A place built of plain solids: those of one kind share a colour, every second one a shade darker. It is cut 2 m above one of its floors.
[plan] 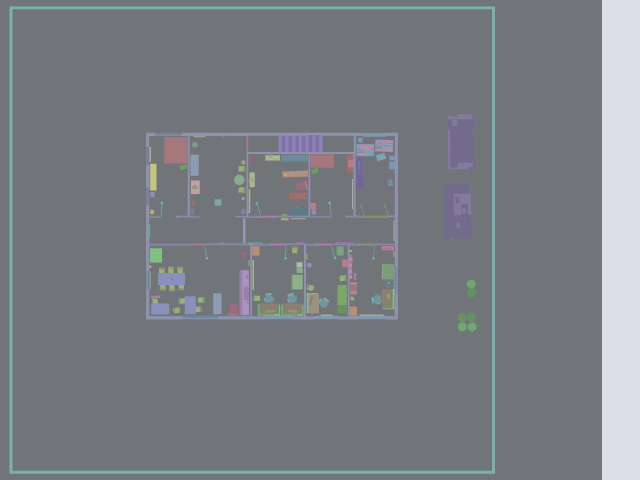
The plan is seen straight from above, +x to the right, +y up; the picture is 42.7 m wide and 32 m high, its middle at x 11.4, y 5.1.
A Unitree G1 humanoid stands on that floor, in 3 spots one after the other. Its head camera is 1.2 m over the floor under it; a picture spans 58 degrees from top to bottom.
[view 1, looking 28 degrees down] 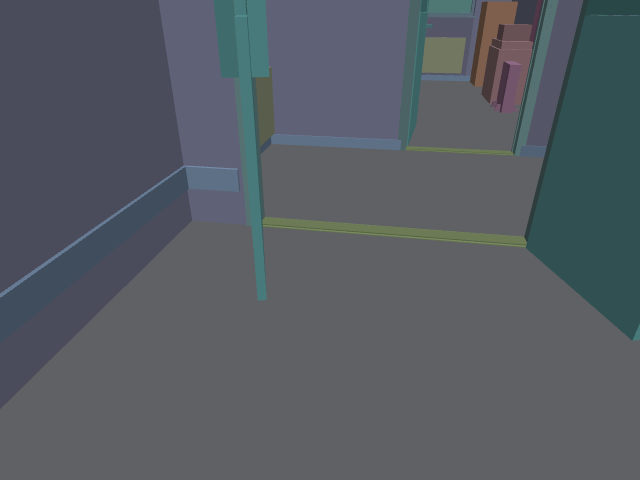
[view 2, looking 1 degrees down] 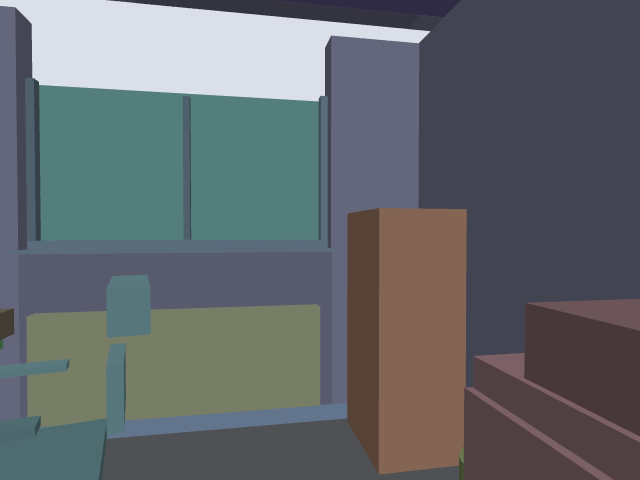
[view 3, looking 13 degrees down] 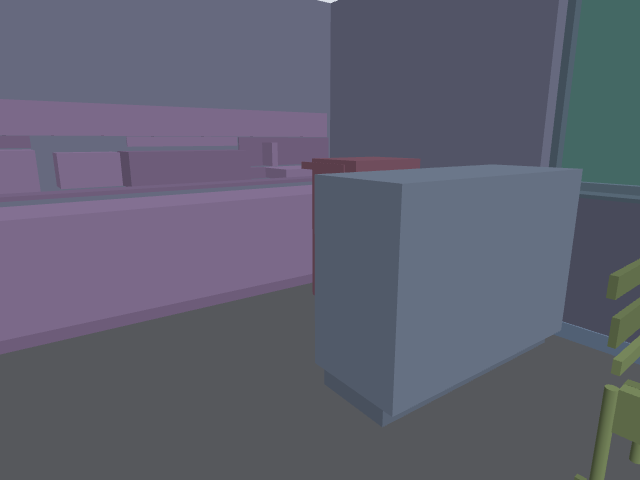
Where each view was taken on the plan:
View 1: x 15.15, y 9.05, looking -80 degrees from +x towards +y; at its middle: ground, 2.56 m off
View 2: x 14.55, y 2.70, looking -101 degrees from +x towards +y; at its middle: window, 2.86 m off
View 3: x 3.20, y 2.70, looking -36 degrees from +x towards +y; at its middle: counter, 2.01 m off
